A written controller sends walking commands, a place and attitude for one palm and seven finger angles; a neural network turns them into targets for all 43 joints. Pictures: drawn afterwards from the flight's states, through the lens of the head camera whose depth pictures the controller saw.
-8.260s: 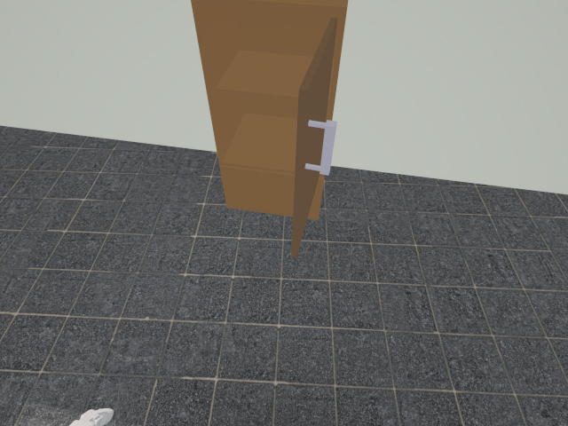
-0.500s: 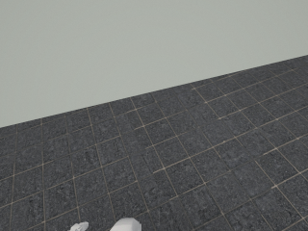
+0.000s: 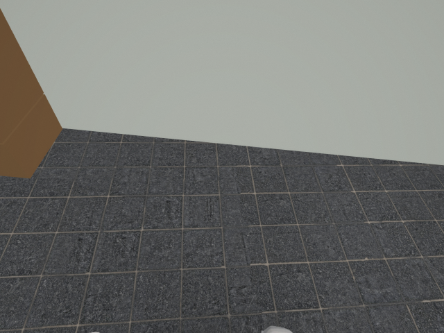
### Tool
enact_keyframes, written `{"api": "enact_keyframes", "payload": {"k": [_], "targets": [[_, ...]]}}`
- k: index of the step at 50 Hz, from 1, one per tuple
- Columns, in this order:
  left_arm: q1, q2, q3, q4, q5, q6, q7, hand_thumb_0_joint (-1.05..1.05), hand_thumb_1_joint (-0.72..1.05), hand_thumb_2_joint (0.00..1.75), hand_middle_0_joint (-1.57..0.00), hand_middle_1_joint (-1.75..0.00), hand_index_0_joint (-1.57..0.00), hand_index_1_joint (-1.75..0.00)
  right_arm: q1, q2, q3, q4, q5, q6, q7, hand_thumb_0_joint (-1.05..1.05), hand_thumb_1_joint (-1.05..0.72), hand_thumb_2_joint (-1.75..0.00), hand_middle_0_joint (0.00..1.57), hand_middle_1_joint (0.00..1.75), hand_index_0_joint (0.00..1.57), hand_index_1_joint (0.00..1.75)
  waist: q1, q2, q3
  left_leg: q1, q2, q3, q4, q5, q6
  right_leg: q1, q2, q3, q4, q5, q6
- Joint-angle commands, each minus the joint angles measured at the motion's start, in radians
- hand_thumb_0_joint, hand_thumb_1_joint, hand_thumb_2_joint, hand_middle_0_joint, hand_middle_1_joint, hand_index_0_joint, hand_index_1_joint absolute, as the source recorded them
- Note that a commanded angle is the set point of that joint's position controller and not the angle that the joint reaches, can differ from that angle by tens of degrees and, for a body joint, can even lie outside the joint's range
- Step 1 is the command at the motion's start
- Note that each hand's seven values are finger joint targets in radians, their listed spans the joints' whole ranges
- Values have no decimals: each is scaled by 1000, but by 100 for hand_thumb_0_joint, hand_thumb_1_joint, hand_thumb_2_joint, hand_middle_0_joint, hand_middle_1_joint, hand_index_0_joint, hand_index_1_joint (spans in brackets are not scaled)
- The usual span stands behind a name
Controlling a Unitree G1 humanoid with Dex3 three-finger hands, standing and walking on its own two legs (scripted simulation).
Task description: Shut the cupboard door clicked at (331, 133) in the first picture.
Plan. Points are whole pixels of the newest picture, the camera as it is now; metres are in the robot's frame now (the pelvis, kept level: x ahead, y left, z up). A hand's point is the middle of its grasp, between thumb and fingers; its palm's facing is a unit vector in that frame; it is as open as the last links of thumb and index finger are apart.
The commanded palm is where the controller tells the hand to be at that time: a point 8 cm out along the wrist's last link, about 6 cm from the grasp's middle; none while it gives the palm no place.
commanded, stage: walk to a spot facing it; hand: left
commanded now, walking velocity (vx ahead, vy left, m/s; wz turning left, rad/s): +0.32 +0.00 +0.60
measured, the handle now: out of the picture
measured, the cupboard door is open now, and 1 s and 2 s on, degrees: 85 85 85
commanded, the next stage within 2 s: turn to face it in 1.62 s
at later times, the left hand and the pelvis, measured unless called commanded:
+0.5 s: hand out of the picture +0.12 +0.15 -0.16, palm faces +0.33 -0.91 -0.24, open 7.4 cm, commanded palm none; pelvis +0.15 -0.04 +0.00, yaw +19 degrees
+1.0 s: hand (94, 278) +0.25 +0.29 -0.18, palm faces +0.50 -0.85 -0.16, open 7.4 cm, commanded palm none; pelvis +0.30 +0.12 +0.00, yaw +26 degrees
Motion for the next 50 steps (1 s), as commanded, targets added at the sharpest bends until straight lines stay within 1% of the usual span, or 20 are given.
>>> {"api": "enact_keyframes", "payload": {"k": [1, 7, 10, 11, 12, 13, 14, 15, 17, 19, 26, 31, 33, 34, 35, 36, 37, 40, 43, 50], "targets": [[-137, 70, 19, -126, -1, -43, -5, 0, 90, 90, -20, -30, -20, -30, 84, -224, -70, -31, 1, -24, -18, 0, -90, -90, 20, 30, 20, 30, -50, 158, 8, 111, 263, -353, -194, -46, 130, -154, 0, 22, -92, 4, 5], [-194, 42, 13, -161, -5, -63, -10, 0, 90, 90, -20, -30, -20, -30, 102, -215, -78, -4, -6, -26, -20, 0, -90, -90, 20, 30, 20, 30, -47, 174, 2, 84, 234, -384, -134, 42, 124, -35, 48, -8, -322, -14, -2], [-61, 37, 20, -118, -8, -75, -7, 0, 90, 90, -20, -30, -20, -30, 54, -201, -74, -3, -3, -23, -25, 0, -90, -90, 20, 30, 20, 30, 24, 146, -29, -93, 175, -338, -3, 118, 80, 290, 101, -45, -513, 76, -18], [48, 75, 32, -86, -7, -86, 0, 0, 90, 90, -20, -30, -20, -30, 41, -174, -71, -8, 4, -29, -23, 0, -90, -90, 20, 30, 20, 30, 79, 71, -61, -233, 120, -288, 117, 49, 41, 513, 47, 6, -619, 119, -33], [169, 191, 56, -58, 6, -99, 16, 0, 90, 90, -20, -30, -20, -30, 64, -99, -56, -20, 15, -39, -15, 0, -90, -90, 20, 30, 20, 30, 125, -194, -156, -442, 18, -138, 390, -179, -25, 774, -228, 281, -733, -63, -109], [236, 244, 63, -47, -1, -88, 22, 0, 90, 90, -20, -30, -20, -30, 42, -106, -62, -59, 5, -42, -13, 0, -90, -90, 20, 30, 20, 30, 138, -277, -160, -560, -12, -23, 620, -369, -56, 763, -432, 535, -833, -188, -197], [199, 222, 59, -52, -6, -87, 24, 0, 90, 90, -20, -30, -20, -30, 14, -144, -74, -55, -5, -38, -3, 0, -90, -90, 20, 30, 20, 30, 120, -199, -100, -557, 60, -42, 744, -305, -50, 601, -428, 541, -875, -372, -217], [128, 188, 48, -60, -4, -91, 23, 0, 90, 90, -20, -30, -20, -30, -10, -128, -76, -48, -9, -30, 7, 0, -90, -90, 20, 30, 20, 30, 88, -189, -8, -565, 94, -30, 820, -221, -51, 461, -407, 514, -917, -485, -204], [37, 76, 19, -55, -1, -99, 26, 0, 90, 90, -20, -30, -20, -30, 5, -99, -75, -9, -15, -8, 27, 0, -90, -90, 20, 30, 20, 30, 18, -100, 73, -488, 142, -3, 829, -66, -66, 295, -301, 228, -904, -271, -152], [61, 37, 6, -39, 1, -114, 26, 0, 90, 90, -20, -30, -20, -30, 37, -70, -67, 11, -13, 6, 34, 0, -90, -90, 20, 30, 20, 30, 2, -143, 59, -474, 138, 33, 806, 15, -86, 318, -224, 36, -876, -18, -132], [213, 30, -4, 54, 8, -131, 36, 0, 90, 90, -20, -30, -20, -30, -149, -30, -39, -44, -9, 4, 52, 0, -90, -90, 20, 30, 20, 30, 38, -117, 76, -522, 153, 119, 539, 82, -94, 457, -211, -144, -841, 357, -156], [296, 59, -8, 105, 8, -124, 38, 0, 90, 90, -20, -30, -20, -30, -246, -25, -18, -69, -6, -14, 56, 0, -90, -90, 20, 30, 20, 30, 66, -128, 72, -363, 104, 192, 275, 36, -46, 526, -234, -180, -763, 588, -162], [277, 89, -2, 111, 7, -120, 38, 0, 90, 90, -20, -30, -20, -30, -141, -52, -25, -44, -8, -26, 41, 0, -90, -90, 20, 30, 20, 30, 9, -131, 8, -167, 56, 222, 210, -26, -14, 508, -250, -206, -598, 778, -158], [255, 102, -1, 109, 1, -117, 37, 0, 90, 90, -20, -30, -20, -30, -5, -89, -36, -5, -13, -32, 31, 0, -90, -90, 20, 30, 20, 30, -63, -103, -74, 42, 27, 231, 125, 23, 2, 446, -223, -252, -401, 793, -129], [262, 71, -2, 95, -6, -116, 28, 0, 90, 90, -20, -30, -20, -30, 155, -195, -62, 34, -20, -35, 15, 0, -90, -90, 20, 30, 20, 30, -137, 42, -216, 350, 147, 87, 82, 65, 39, 255, -169, -254, -116, 539, -89], [278, 4, -11, 57, -19, -112, 13, 0, 90, 90, -20, -30, -20, -30, 250, -322, -93, 58, -17, -40, -1, 0, -90, -90, 20, 30, 20, 30, -147, 325, -297, 563, 456, -388, 6, 222, 156, -88, 5, -205, 214, -214, -43], [192, 34, -17, 31, -17, -106, 21, 0, 90, 90, -20, -30, -20, -30, 261, -332, -90, 61, 9, -34, -12, 0, -90, -90, 20, 30, 20, 30, -152, 194, -319, 515, 498, -419, -68, 223, 176, -141, -9, -63, 312, -238, -62], [152, -11, -13, 89, -2, -96, 16, 0, 90, 90, -20, -30, -20, -30, 43, -171, -51, 24, 6, -58, -28, 0, -90, -90, 20, 30, 20, 30, -49, 97, -55, 142, 390, -185, -125, 257, 119, -118, -89, -5, 288, -36, -63], [235, -50, -18, 128, 7, -67, 13, 0, 90, 90, -20, -30, -20, -30, 10, -103, -29, 44, 8, -75, -25, 0, -90, -90, 20, 30, 20, 30, 22, 106, -25, -4, 310, -47, -191, 262, 90, -5, -84, -18, 166, 38, -50], [67, -44, 1, 66, 8, -47, 3, 0, 90, 90, -20, -30, -20, -30, 109, -72, -40, 82, 12, -86, -33, 0, -90, -90, 20, 30, 20, 30, 12, 91, 73, 82, 298, -40, -276, 241, 87, -182, -74, -5, 7, 219, -28]]}}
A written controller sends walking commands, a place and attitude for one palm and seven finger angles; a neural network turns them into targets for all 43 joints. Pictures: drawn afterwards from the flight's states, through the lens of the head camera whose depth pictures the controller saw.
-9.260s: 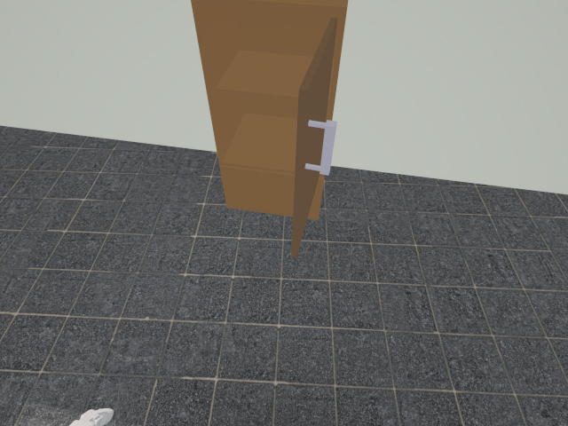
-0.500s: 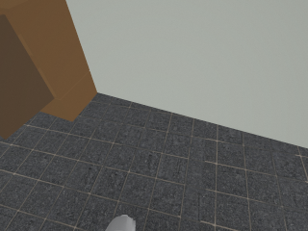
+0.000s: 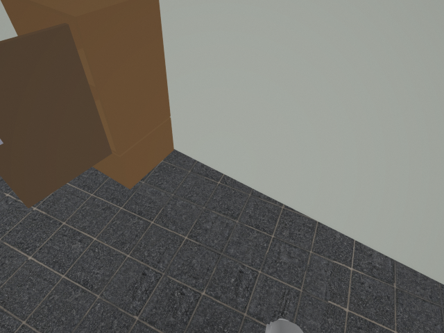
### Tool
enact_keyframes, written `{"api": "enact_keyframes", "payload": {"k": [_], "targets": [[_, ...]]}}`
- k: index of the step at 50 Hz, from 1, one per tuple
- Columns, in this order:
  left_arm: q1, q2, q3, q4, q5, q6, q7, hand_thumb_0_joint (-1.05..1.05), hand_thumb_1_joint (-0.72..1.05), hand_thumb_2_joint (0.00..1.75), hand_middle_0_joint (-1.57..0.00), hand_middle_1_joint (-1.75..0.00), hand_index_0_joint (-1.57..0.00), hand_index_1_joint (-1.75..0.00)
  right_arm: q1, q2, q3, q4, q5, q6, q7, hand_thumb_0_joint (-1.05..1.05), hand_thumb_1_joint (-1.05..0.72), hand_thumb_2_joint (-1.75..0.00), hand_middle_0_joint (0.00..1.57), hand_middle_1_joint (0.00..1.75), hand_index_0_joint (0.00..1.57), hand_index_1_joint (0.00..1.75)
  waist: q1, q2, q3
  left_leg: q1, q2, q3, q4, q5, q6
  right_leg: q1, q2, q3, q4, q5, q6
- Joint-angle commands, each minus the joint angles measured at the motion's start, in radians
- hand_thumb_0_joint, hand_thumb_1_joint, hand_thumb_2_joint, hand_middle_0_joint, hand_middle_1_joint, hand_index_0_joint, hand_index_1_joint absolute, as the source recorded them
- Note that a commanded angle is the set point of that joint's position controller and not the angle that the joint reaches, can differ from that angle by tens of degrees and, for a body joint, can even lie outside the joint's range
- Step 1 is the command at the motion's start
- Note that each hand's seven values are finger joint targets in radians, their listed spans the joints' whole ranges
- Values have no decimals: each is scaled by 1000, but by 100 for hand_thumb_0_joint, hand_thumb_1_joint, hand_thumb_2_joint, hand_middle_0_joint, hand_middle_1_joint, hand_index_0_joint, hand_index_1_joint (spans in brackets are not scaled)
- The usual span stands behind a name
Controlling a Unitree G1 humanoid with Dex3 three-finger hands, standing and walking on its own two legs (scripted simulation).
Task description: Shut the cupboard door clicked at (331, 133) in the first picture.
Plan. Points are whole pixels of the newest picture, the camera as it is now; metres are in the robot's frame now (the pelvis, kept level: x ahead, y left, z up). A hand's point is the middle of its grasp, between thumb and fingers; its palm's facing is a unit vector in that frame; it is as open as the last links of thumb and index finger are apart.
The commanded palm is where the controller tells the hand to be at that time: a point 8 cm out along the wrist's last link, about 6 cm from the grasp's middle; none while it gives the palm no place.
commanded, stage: walk to a spot facing it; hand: left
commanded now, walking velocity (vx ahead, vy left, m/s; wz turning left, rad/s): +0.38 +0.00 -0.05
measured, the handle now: out of the picture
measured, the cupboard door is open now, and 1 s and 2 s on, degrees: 85 85 85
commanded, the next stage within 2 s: turn to face it in 0.62 s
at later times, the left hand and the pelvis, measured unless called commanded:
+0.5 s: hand (185, 261) +0.31 +0.11 -0.17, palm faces +0.02 -0.98 -0.20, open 7.4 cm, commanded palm none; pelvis +0.22 -0.07 -0.01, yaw +2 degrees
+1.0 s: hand (154, 259) +0.32 +0.19 -0.19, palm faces +0.33 -0.92 -0.19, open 7.4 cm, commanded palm none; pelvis +0.36 +0.00 -0.01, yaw +14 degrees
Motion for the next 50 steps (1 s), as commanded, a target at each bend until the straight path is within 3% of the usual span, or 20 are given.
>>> {"api": "enact_keyframes", "payload": {"k": [1, 12, 14, 16, 17, 18, 19, 21, 24, 28, 29, 37, 39, 40, 41, 42, 43, 46, 48, 50], "targets": [[-34, 54, 20, -59, 0, -2, -11, 0, 90, 90, -20, -30, -20, -30, 152, -107, -14, 18, -3, -7, -7, 0, -90, -90, 20, 30, 20, 30, -29, 95, 82, 36, 311, -214, -204, 252, 41, -107, -3, 23, -69, 79, 4], [-330, 35, 5, -161, -10, -25, -23, 0, 90, 90, -20, -30, -20, -30, 345, -115, -6, 124, -25, -2, -20, 0, -90, -90, 20, 30, 20, 30, -99, 113, 131, 217, 341, -189, -104, 546, 54, -59, 81, -43, -399, -7, -72], [-253, 45, 8, -146, -11, -34, -21, 0, 90, 90, -20, -30, -20, -30, 331, -132, -4, 134, -23, 0, -22, 0, -90, -90, 20, 30, 20, 30, -54, 119, 84, 195, 333, -153, 0, 786, 40, 112, 131, -77, -479, -50, -102], [6, 89, 23, -64, -6, -50, -14, 0, 90, 90, -20, -30, -20, -30, 302, -146, -6, 136, -11, 1, -19, 0, -90, -90, 20, 30, 20, 30, 60, 82, -57, 91, 271, -106, 277, 842, -11, 482, 170, -97, -588, 59, -126], [169, 165, 42, -16, 1, -61, -1, 0, 90, 90, -20, -30, -20, -30, 286, -121, -5, 117, 1, -3, -9, 0, -90, -90, 20, 30, 20, 30, 125, -11, -157, -137, 211, -73, 520, 609, -46, 761, 11, 69, -590, 113, -186], [276, 259, 64, 14, -4, -61, 7, 0, 90, 90, -20, -30, -20, -30, 318, -61, 0, 93, 10, -13, -9, 0, -90, -90, 20, 30, 20, 30, 120, -185, -248, -412, 54, -24, 862, -210, -91, 948, -295, 478, -681, 268, -319], [241, 277, 67, 9, -21, -56, 6, 0, 90, 90, -20, -30, -20, -30, 270, -85, -4, 82, 8, -3, -8, 0, -90, -90, 20, 30, 20, 30, 114, -89, -224, -452, 92, -124, 1010, -330, -73, 821, -342, 539, -776, 99, -361], [57, 171, 40, -31, -21, -54, 12, 0, 90, 90, -20, -30, -20, -30, 183, -50, -11, 66, -10, 19, 4, 0, -90, -90, 20, 30, 20, 30, 40, -11, -8, -502, 183, -161, 1017, -169, -73, 499, -260, 394, -869, -181, -281], [-8, 75, 14, -29, -10, -68, 18, 0, 90, 90, -20, -30, -20, -30, 254, 4, -5, 99, -26, 57, 14, 0, -90, -90, 20, 30, 20, 30, -45, -52, 33, -415, 208, -132, 882, -68, -103, 314, -153, 126, -917, -81, -194], [11, 73, 16, -6, -4, -81, 22, 0, 90, 90, -20, -30, -20, -30, 212, 25, -8, 70, -25, 73, 30, 0, -90, -90, 20, 30, 20, 30, -70, -60, 52, -403, 220, -88, 679, 3, -130, 271, -127, -11, -936, -5, -190], [32, 75, 14, 0, -6, -82, 19, 0, 90, 90, -20, -30, -20, -30, 169, 26, -7, 55, -24, 73, 36, 0, -90, -90, 20, 30, 20, 30, -54, -68, 67, -402, 214, -71, 623, 26, -133, 276, -118, -30, -938, 10, -185], [141, 124, 18, 36, -2, -68, 26, 0, 90, 90, -20, -30, -20, -30, -86, -26, 0, -55, -18, 55, 57, 0, -90, -90, 20, 30, 20, 30, 9, -80, 86, -348, 170, -17, 323, -22, -105, 466, -183, -71, -797, 276, -165], [130, 158, 28, 27, -7, -59, 28, 0, 90, 90, -20, -30, -20, -30, -4, -68, -7, -41, -23, 55, 49, 0, -90, -90, 20, 30, 20, 30, -42, -73, 17, -185, 116, 26, 211, 2, -97, 494, -159, -148, -580, 482, -127], [129, 157, 29, 15, -14, -54, 25, 0, 90, 90, -20, -30, -20, -30, 104, -124, -20, -19, -28, 53, 41, 0, -90, -90, 20, 30, 20, 30, -97, 14, -71, 19, 116, 7, 125, 135, -80, 419, -123, -192, -362, 459, -86], [150, 115, 28, -21, -29, -48, 15, 0, 90, 90, -20, -30, -20, -30, 200, -253, -48, -15, -36, 48, 28, 0, -90, -90, 20, 30, 20, 30, -129, 282, -191, 263, 377, -334, 111, 473, 29, 160, 20, -220, -57, 10, -9], [89, 106, 12, -73, -27, -47, 16, 0, 90, 90, -20, -30, -20, -30, 255, -326, -52, -8, -13, 57, 21, 0, -90, -90, 20, 30, 20, 30, -140, 325, -225, 277, 525, -502, 66, 746, 134, 45, 80, -108, 143, -469, -3], [46, 111, 18, -84, -25, -35, 26, 0, 90, 90, -20, -30, -20, -30, 213, -309, -48, -10, -8, 54, 11, 0, -90, -90, 20, 30, 20, 30, -129, 216, -240, 233, 522, -484, 61, 690, 148, -2, 64, -13, 203, -441, -7], [37, 90, 29, -66, -15, -12, 19, 0, 90, 90, -20, -30, -20, -30, -3, -209, -26, -77, -13, 56, 2, 0, -90, -90, 20, 30, 20, 30, -42, 148, -54, -75, 375, -336, -15, 399, 68, 42, 19, 29, 139, -254, 6], [86, 82, 34, -60, -14, 7, 16, 0, 90, 90, -20, -30, -20, -30, -49, -199, -22, -94, -12, 57, 6, 0, -90, -90, 20, 30, 20, 30, -9, 163, -60, -165, 316, -274, -50, 313, 39, 117, 32, 21, 92, -185, 14], [84, 90, 38, -78, -11, 23, 20, 0, 90, 90, -20, -30, -20, -30, -63, -197, -29, -105, -12, 66, 10, 0, -90, -90, 20, 30, 20, 30, -6, 163, -56, -198, 297, -291, -80, 171, 43, 122, 42, 23, 47, -157, 20]]}}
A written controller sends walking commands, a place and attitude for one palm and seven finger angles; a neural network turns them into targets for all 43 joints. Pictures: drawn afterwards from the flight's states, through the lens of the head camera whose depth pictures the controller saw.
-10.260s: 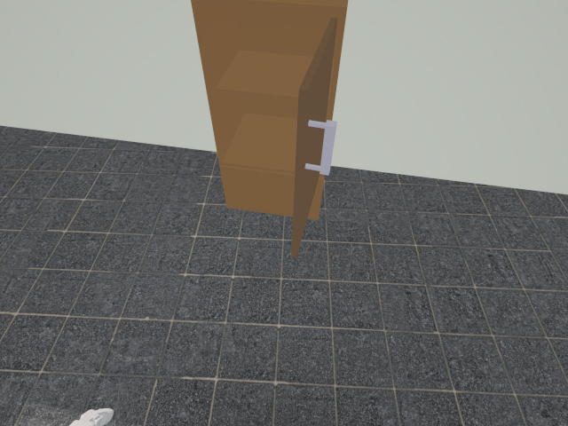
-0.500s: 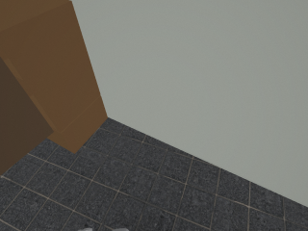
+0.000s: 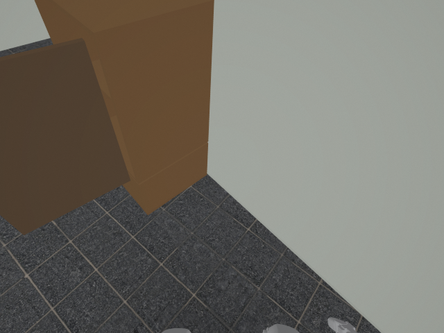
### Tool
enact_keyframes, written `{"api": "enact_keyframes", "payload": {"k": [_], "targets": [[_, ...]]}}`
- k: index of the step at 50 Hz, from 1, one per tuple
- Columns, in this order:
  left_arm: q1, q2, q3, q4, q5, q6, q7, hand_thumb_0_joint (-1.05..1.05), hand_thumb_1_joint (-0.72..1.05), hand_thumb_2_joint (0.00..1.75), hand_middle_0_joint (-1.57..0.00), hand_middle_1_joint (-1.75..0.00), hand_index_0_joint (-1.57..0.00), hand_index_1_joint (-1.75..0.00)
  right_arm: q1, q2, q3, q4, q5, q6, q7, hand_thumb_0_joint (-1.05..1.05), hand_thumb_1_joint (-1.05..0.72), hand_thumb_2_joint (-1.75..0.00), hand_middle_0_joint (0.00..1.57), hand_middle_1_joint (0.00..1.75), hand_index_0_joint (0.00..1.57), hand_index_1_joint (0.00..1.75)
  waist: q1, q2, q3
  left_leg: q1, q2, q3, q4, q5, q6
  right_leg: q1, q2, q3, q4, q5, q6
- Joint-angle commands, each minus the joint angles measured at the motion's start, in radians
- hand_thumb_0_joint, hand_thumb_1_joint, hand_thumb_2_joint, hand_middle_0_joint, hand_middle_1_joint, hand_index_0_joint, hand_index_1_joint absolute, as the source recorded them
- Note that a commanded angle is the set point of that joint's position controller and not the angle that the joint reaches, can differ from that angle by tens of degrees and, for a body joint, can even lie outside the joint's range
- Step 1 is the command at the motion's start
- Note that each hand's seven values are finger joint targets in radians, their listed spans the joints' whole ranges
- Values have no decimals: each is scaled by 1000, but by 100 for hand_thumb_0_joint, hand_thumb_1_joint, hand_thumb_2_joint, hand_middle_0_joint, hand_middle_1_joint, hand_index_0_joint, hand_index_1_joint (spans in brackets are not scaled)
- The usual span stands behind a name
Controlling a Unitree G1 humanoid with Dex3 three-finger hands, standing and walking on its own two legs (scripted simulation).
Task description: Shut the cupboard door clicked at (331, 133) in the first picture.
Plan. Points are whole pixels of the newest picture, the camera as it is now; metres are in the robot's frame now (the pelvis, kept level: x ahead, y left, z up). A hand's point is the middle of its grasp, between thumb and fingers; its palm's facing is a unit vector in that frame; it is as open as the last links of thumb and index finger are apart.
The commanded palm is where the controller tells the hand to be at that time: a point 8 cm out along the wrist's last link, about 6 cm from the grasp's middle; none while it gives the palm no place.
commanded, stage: turn to face it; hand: left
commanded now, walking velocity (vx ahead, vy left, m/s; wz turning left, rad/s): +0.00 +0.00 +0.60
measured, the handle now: out of the picture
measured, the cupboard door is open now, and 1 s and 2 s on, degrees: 85 85 85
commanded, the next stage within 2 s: take the last steps up to it in 1.22 s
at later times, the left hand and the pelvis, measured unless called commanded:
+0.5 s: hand out of the picture +0.08 +0.15 -0.13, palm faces +0.30 -0.91 -0.29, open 7.4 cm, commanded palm none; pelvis +0.03 -0.07 +0.01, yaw +19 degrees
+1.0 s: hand out of the picture -0.08 +0.20 -0.16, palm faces +0.60 -0.75 -0.28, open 7.4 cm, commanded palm none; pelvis +0.00 -0.02 +0.01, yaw +36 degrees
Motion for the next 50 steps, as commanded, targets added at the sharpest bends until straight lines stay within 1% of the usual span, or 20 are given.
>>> {"api": "enact_keyframes", "payload": {"k": [1, 8, 11, 13, 14, 15, 16, 17, 19, 21, 26, 32, 34, 36, 37, 38, 39, 40, 43, 50], "targets": [[51, 71, 28, -90, 7, 4, 2, 0, 90, 90, -20, -30, -20, -30, 40, -174, -54, -58, 2, 4, -9, 0, -90, -90, 20, 30, 20, 30, -20, 156, -104, 31, 225, -263, -279, 99, 89, -14, 3, 35, -52, 80, 13], [-106, 83, 32, -200, 3, 5, 9, 0, 90, 90, -20, -30, -20, -30, 104, -186, -83, -60, -7, 28, -8, 0, -90, -90, 20, 30, 20, 30, -61, 154, -100, 90, 214, -413, -240, 91, 117, -11, 57, 54, -274, 23, 13], [-98, 83, 29, -223, -4, -1, 12, 0, 90, 90, -20, -30, -20, -30, 97, -193, -90, -72, -9, 36, -10, 0, -90, -90, 20, 30, 20, 30, -54, 188, -127, 79, 197, -457, -186, 208, 113, 94, 95, 52, -414, 6, -2], [-44, 96, 30, -218, -8, -11, 16, 0, 90, 90, -20, -30, -20, -30, 69, -189, -94, -85, -4, 40, -9, 0, -90, -90, 20, 30, 20, 30, -19, 152, -143, 26, 163, -456, -118, 270, 83, 235, 111, 46, -598, 106, -8], [-10, 116, 34, -214, -8, -19, 19, 0, 90, 90, -20, -30, -20, -30, 63, -176, -92, -91, 3, 40, -6, 0, -90, -90, 20, 30, 20, 30, 1, 116, -163, -32, 120, -430, -58, 215, 39, 350, 85, 61, -757, 201, -15], [15, 194, 48, -217, 6, -29, 26, 0, 90, 90, -20, -30, -20, -30, 87, -113, -84, -102, 15, 39, 0, 0, -90, -90, 20, 30, 20, 30, 10, -95, -182, -206, 15, -317, 115, -28, -37, 512, -119, 251, -893, 217, -68], [2, 262, 53, -230, 15, -25, 25, 0, 90, 90, -20, -30, -20, -30, 90, -84, -81, -125, 10, 38, 1, 0, -90, -90, 20, 30, 20, 30, 7, -264, -146, -307, -105, -132, 339, -381, -109, 463, -358, 426, -911, 364, -188], [-36, 242, 56, -243, 5, -26, 27, 0, 90, 90, -20, -30, -20, -30, 103, -143, -96, -113, -1, 54, 0, 0, -90, -90, 20, 30, 20, 30, -6, -218, -137, -259, -42, -177, 522, -383, -102, 330, -380, 382, -906, 346, -233], [-145, 185, 36, -266, 5, -19, 24, 0, 90, 90, -20, -30, -20, -30, 97, -124, -95, -87, -7, 75, 12, 0, -90, -90, 20, 30, 20, 30, -55, -127, -26, -252, 1, -156, 697, -260, -115, 195, -263, 249, -905, 260, -215], [-167, 152, 21, -265, 6, -25, 22, 0, 90, 90, -20, -30, -20, -30, 132, -113, -86, -69, -8, 80, 23, 0, -90, -90, 20, 30, 20, 30, -73, -138, -22, -247, 13, -118, 728, -176, -130, 203, -199, 110, -877, 305, -184], [-63, 187, 30, -225, 12, -18, 20, 0, 90, 90, -20, -30, -20, -30, 55, -109, -74, -86, -4, 85, 27, 0, -90, -90, 20, 30, 20, 30, -17, -152, -48, -209, 24, -57, 540, -223, -150, 312, -212, 46, -854, 352, -195], [-4, 234, 45, -189, 19, -8, 15, 0, 90, 90, -20, -30, -20, -30, -16, -102, -52, -107, 9, 68, 24, 0, -90, -90, 20, 30, 20, 30, 23, -217, -109, -98, 18, 12, 264, -303, -137, 404, -256, -7, -762, 580, -208], [-9, 249, 51, -183, 18, -3, 12, 0, 90, 90, -20, -30, -20, -30, 12, -105, -49, -106, 10, 59, 20, 0, -90, -90, 20, 30, 20, 30, 7, -220, -137, -22, 4, 34, 142, -267, -125, 399, -259, -30, -707, 620, -189], [-29, 239, 53, -179, 5, 5, 7, 0, 90, 90, -20, -30, -20, -30, 82, -138, -55, -90, 6, 49, 17, 0, -90, -90, 20, 30, 20, 30, -40, -166, -166, 152, 7, 30, -92, -75, -105, 310, -231, -99, -585, 539, -116], [-27, 200, 47, -193, -2, 12, 3, 0, 90, 90, -20, -30, -20, -30, 123, -213, -72, -85, 2, 40, 16, 0, -90, -90, 20, 30, 20, 30, -68, 20, -191, 320, 122, -121, -198, 57, -65, 140, -169, -127, -402, 353, -59], [-69, 124, 28, -245, -4, 15, -6, 0, 90, 90, -20, -30, -20, -30, 166, -334, -102, -85, -2, 37, 11, 0, -90, -90, 20, 30, 20, 30, -107, 352, -167, 399, 401, -462, -215, 449, 62, -155, -37, -126, -199, -215, 20], [-150, 148, 18, -266, 8, 25, 2, 0, 90, 90, -20, -30, -20, -30, 223, -339, -98, -57, 0, 42, 2, 0, -90, -90, 20, 30, 20, 30, -138, 256, -168, 356, 436, -466, -190, 540, 136, -167, -25, -15, -92, -237, 6], [-173, 128, 23, -248, 5, 27, 10, 0, 90, 90, -20, -30, -20, -30, 200, -310, -93, -52, -2, 38, -13, 0, -90, -90, 20, 30, 20, 30, -125, 295, -165, 339, 372, -423, -167, 580, 128, -178, -17, 31, -41, -187, 5], [-102, 147, 27, -189, 0, 20, -3, 0, 90, 90, -20, -30, -20, -30, 45, -232, -64, -94, 0, 32, -22, 0, -90, -90, 20, 30, 20, 30, -49, 200, -118, 264, 248, -268, -160, 562, 88, -123, -1, 40, 5, -10, 17], [-119, 132, 14, -193, -4, 21, 4, 0, 90, 90, -20, -30, -20, -30, 87, -222, -63, -76, -1, 34, -22, 0, -90, -90, 20, 30, 20, 30, -64, 152, -115, 305, 238, -310, -164, 549, 114, -66, 41, 44, -177, -8, 25]]}}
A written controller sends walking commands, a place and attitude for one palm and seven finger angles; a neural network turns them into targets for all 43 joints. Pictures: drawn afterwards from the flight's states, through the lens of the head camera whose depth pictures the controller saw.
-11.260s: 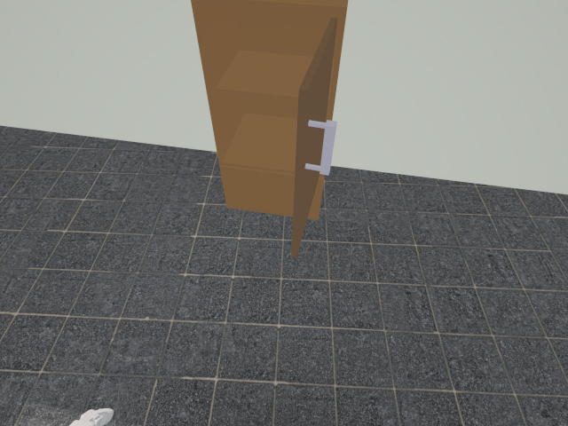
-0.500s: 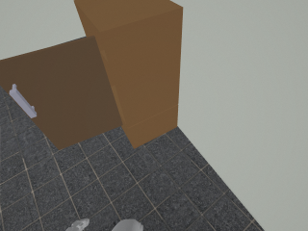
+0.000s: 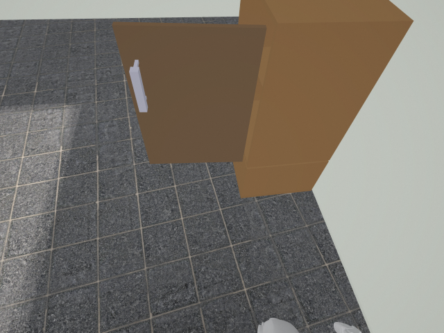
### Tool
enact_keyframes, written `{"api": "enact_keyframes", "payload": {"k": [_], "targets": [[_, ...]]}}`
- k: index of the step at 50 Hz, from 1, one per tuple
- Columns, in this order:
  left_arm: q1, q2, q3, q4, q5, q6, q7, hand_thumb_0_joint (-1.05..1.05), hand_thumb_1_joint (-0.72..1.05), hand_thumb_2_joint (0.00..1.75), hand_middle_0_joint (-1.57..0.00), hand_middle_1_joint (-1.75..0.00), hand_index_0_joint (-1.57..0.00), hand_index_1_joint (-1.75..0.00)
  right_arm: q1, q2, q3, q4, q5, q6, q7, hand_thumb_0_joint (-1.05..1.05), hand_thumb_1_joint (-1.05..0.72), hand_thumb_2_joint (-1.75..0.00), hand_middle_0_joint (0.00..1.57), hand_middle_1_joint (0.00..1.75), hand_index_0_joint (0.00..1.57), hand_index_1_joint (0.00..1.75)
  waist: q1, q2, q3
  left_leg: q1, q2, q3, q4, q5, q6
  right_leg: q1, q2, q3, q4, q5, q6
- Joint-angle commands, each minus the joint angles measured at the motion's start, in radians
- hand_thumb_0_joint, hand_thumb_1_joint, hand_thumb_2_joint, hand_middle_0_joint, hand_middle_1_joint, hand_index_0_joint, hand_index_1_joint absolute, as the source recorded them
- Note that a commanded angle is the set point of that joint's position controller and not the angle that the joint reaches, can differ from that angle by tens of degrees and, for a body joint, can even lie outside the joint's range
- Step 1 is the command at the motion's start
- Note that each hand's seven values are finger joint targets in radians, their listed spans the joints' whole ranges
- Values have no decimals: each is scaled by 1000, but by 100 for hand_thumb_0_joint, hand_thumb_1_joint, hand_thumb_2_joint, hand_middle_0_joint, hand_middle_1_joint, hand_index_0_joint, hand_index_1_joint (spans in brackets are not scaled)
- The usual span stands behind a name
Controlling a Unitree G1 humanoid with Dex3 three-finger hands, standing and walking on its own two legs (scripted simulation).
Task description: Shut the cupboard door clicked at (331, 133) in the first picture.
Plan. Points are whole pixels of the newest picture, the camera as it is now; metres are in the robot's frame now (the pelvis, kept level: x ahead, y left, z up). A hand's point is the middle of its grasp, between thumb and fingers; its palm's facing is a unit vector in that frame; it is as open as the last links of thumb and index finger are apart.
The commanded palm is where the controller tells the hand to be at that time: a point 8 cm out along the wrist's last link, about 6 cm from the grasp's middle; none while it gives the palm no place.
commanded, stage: turn to face it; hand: left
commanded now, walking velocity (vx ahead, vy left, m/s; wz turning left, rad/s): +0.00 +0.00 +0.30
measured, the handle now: (140, 86) +0.75 +0.31 -0.05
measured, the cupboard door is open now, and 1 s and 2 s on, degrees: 85 85 85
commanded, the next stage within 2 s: take the last steps up to it in 0.22 s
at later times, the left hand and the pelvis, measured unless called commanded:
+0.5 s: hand out of the picture +0.01 +0.16 -0.15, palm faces +0.22 -0.94 -0.25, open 7.4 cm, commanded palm none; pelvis +0.00 -0.03 +0.00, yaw +10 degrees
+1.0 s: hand out of the picture +0.09 +0.24 -0.17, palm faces +0.23 -0.96 -0.18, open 7.4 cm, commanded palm none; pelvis +0.08 +0.05 +0.00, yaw +11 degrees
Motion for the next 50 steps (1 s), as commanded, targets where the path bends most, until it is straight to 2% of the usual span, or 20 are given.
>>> {"api": "enact_keyframes", "payload": {"k": [1, 5, 8, 9, 10, 11, 12, 13, 15, 17, 25, 28, 31, 32, 33, 34, 35, 40, 44, 50], "targets": [[-45, 49, 9, -93, -1, -29, 3, 0, 90, 90, -20, -30, -20, -30, 69, -199, -61, -39, -2, -10, -16, 0, -90, -90, 20, 30, 20, 30, -52, 159, -120, 159, 269, -225, -82, 606, 148, -29, 14, 19, -107, -22, -3], [-15, 31, 2, -90, -5, -39, 7, 0, 90, 90, -20, -30, -20, -30, 42, -193, -61, -40, -6, -4, -15, 0, -90, -90, 20, 30, 20, 30, -36, 186, -116, 83, 250, -263, -61, 588, 137, 111, 52, 0, -290, -6, -26], [63, 40, 5, -67, -6, -58, 10, 0, 90, 90, -20, -30, -20, -30, 26, -175, -60, -35, 3, -4, -13, 0, -90, -90, 20, 30, 20, 30, 5, 154, -127, -13, 205, -258, 9, 478, 84, 301, 56, -8, -565, 193, -39], [100, 71, 10, -54, 1, -70, 13, 0, 90, 90, -20, -30, -20, -30, 30, -142, -56, -32, 11, -7, -9, 0, -90, -90, 20, 30, 20, 30, 21, 73, -142, -87, 144, -215, 89, 312, 30, 412, -6, 44, -687, 318, -49], [117, 154, 25, -50, 17, -81, 21, 0, 90, 90, -20, -30, -20, -30, 59, -77, -46, -45, 21, -11, -3, 0, -90, -90, 20, 30, 20, 30, 16, -177, -159, -256, 3, -70, 271, -18, -44, 515, -236, 280, -722, 505, -141], [127, 187, 25, -59, 14, -78, 16, 0, 90, 90, -20, -30, -20, -30, 39, -82, -51, -61, 16, 0, -6, 0, -90, -90, 20, 30, 20, 30, 31, -212, -138, -269, -32, -51, 452, -358, -61, 411, -385, 352, -738, 599, -254], [109, 159, 30, -60, 9, -79, 22, 0, 90, 90, -20, -30, -20, -30, 32, -104, -58, -52, 7, 20, -9, 0, -90, -90, 20, 30, 20, 30, 26, -244, -138, -266, -4, -93, 581, -356, -59, 334, -366, 355, -760, 550, -282], [60, 138, 26, -70, 9, -74, 23, 0, 90, 90, -20, -30, -20, -30, 26, -104, -63, -32, 6, 26, -3, 0, -90, -90, 20, 30, 20, 30, 10, -176, -84, -281, 6, -84, 682, -290, -63, 288, -314, 316, -767, 453, -285], [-6, 89, 13, -84, 8, -76, 19, 0, 90, 90, -20, -30, -20, -30, 65, -95, -61, 7, 2, 31, 9, 0, -90, -90, 20, 30, 20, 30, -26, -107, -61, -289, 25, -57, 752, -161, -78, 260, -221, 164, -757, 383, -240], [5, 71, 12, -79, 10, -81, 18, 0, 90, 90, -20, -30, -20, -30, 89, -85, -58, 28, 0, 31, 14, 0, -90, -90, 20, 30, 20, 30, -23, -133, -69, -275, 36, -32, 732, -105, -89, 259, -198, 123, -788, 273, -219], [195, 94, 24, 40, 23, -104, 4, 0, 90, 90, -20, -30, -20, -30, -23, -46, -34, 15, -4, -8, 32, 0, -90, -90, 20, 30, 20, 30, 65, -139, -48, -291, 81, 69, 346, -160, -84, 416, -244, 155, -857, 47, -242], [191, 99, 24, 67, 27, -101, -1, 0, 90, 90, -20, -30, -20, -30, 12, -29, -26, 24, 1, -23, 32, 0, -90, -90, 20, 30, 20, 30, 51, -162, -45, -173, 66, 105, 206, -181, -62, 346, -240, 129, -856, -4, -240], [138, 84, 20, 86, 12, -89, -5, 0, 90, 90, -20, -30, -20, -30, 160, -23, -22, 83, 0, -39, 20, 0, -90, -90, 20, 30, 20, 30, -24, -113, -53, 119, 32, 173, -32, -30, -55, 159, -161, 27, -776, -126, -177], [123, 51, 14, 86, 9, -86, -9, 0, 90, 90, -20, -30, -20, -30, 234, -64, -29, 109, 2, -46, 11, 0, -90, -90, 20, 30, 20, 30, -61, 4, -69, 253, 73, 110, -92, -80, -46, 54, -120, -14, -660, -140, -145], [109, -15, 0, 63, 6, -81, -16, 0, 90, 90, -20, -30, -20, -30, 314, -139, -47, 127, -8, -52, 0, 0, -90, -90, 20, 30, 20, 30, -100, 240, -56, 314, 267, -163, -194, -275, 21, -109, -20, -106, -431, -148, -96], [51, -49, -12, 21, 9, -83, -17, 0, 90, 90, -20, -30, -20, -30, 388, -204, -57, 139, -11, -48, -10, 0, -90, -90, 20, 30, 20, 30, -129, 324, 0, 264, 423, -378, -328, -389, 107, -212, 40, -127, -221, -161, -85], [-6, -33, -8, 11, 20, -80, -14, 0, 90, 90, -20, -30, -20, -30, 369, -190, -53, 144, -11, -50, -15, 0, -90, -90, 20, 30, 20, 30, -129, 302, 46, 187, 442, -410, -364, -434, 132, -237, 2, -39, -91, -131, -103], [93, -43, -6, 100, 17, -81, -35, 0, 90, 90, -20, -30, -20, -30, 256, -63, -12, 131, 4, -88, -29, 0, -90, -90, 20, 30, 20, 30, -29, 143, 47, 142, 289, -99, -327, 56, 95, -172, -29, -11, 26, 156, -87], [56, -51, -5, 87, 13, -76, -32, 0, 90, 90, -20, -30, -20, -30, 318, -48, -8, 169, 10, -104, -36, 0, -90, -90, 20, 30, 20, 30, -21, 115, 34, 218, 294, -42, -303, 339, 117, -223, -31, -15, 3, 204, -72], [-106, -72, -7, 26, 7, -79, -38, 0, 90, 90, -20, -30, -20, -30, 382, -41, -14, 215, -1, -106, -41, 0, -90, -90, 20, 30, 20, 30, -52, 130, 81, 247, 309, -6, -274, 429, 126, -215, -29, -38, -230, 231, -92]]}}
